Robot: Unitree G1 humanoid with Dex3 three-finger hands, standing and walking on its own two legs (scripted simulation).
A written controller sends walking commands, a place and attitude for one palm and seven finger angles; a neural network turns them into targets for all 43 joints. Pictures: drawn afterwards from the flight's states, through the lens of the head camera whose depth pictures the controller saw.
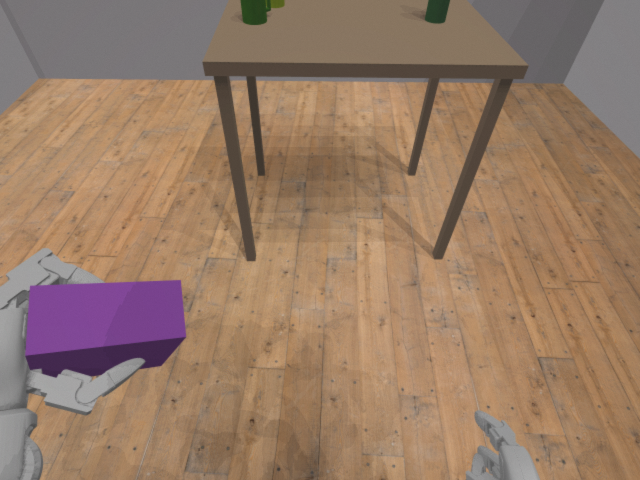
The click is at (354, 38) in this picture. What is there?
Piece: table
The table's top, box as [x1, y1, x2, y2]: [202, 0, 528, 78]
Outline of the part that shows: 202,61 205,75 523,78 528,66 466,0 450,0 446,19 443,23 439,24 430,23 424,19 428,0 284,0 285,4 282,7 271,8 269,11 266,12 267,21 260,25 245,24 242,21 240,0 229,0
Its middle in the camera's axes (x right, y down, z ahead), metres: +0.11 -0.68 +1.25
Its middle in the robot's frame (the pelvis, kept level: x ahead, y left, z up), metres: +1.40 -0.04 +0.04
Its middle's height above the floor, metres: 0.81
